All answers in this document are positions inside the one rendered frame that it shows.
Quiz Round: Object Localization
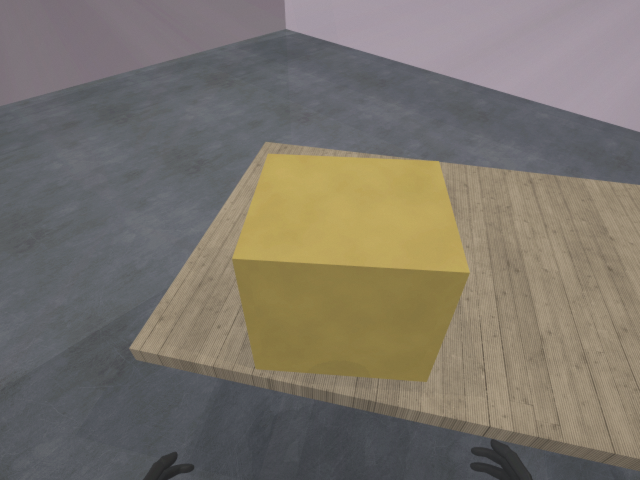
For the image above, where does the right robot hand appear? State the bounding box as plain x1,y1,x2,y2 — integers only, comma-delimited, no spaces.
470,439,533,480

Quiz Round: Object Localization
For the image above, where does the carton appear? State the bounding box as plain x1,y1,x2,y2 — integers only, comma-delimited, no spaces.
232,154,470,382

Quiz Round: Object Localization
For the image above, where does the table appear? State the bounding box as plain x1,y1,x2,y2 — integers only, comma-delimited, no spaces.
129,142,640,471

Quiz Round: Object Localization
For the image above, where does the left robot hand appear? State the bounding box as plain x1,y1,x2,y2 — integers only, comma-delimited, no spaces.
143,452,194,480

